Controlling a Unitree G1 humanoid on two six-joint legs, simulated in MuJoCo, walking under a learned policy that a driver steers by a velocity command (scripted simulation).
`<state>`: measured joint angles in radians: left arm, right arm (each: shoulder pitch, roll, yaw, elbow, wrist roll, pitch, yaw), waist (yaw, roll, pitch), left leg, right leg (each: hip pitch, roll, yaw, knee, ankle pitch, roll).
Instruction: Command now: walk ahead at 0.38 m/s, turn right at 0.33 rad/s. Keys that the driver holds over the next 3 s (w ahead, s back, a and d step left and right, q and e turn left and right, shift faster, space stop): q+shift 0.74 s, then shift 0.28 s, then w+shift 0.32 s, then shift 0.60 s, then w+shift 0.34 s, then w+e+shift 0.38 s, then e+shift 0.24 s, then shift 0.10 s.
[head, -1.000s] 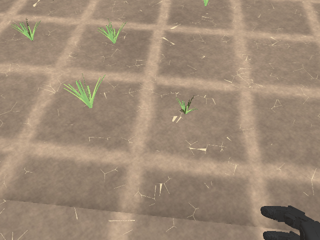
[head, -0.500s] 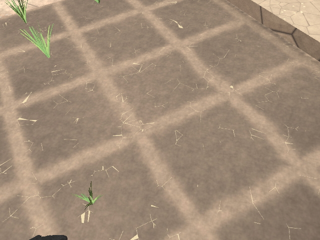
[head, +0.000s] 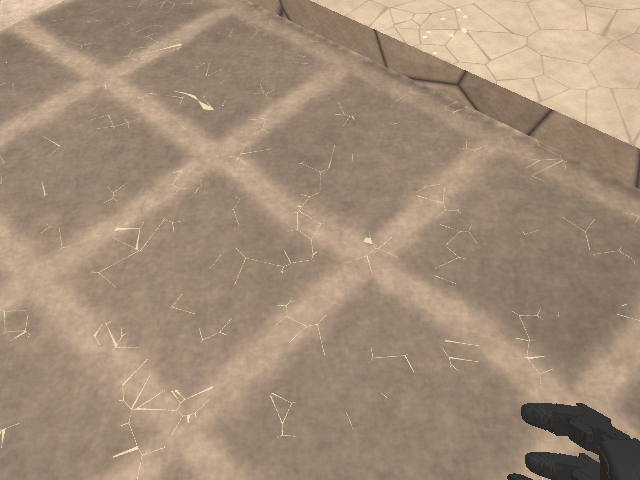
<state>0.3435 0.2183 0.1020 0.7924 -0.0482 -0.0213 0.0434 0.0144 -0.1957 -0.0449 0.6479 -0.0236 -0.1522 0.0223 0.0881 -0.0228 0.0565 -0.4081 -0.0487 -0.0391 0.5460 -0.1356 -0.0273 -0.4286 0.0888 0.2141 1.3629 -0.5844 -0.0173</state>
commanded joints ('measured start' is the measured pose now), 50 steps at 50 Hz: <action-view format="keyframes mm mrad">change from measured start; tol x32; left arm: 1 60 83 4 -96 13 6 -12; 50 -218 146 -15 -111 55 -2 -52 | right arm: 1 127 -168 -45 -17 -10 43 -7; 50 115 -234 -44 -153 28 191 -35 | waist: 1 -63 133 -206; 13 -29 -253 -412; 29 -135 -69 -164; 31 -101 456 -118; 50 -78 185 -162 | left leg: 1 435 446 -558 -183 413 341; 8 162 189 -238 -146 551 208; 13 -278 18 -59 500 -601 -20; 18 -296 114 18 723 -305 -93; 29 111 74 141 37 -18 49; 31 400 361 -404 -110 629 266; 50 118 191 -361 -94 79 199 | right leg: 1 -393 -94 -49 170 63 76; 10 289 -53 -171 -913 604 7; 12 592 -475 132 -884 1068 -161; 27 268 -443 -289 -956 715 -147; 32 -360 -88 -209 -83 -136 106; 50 127 -84 -185 -850 376 30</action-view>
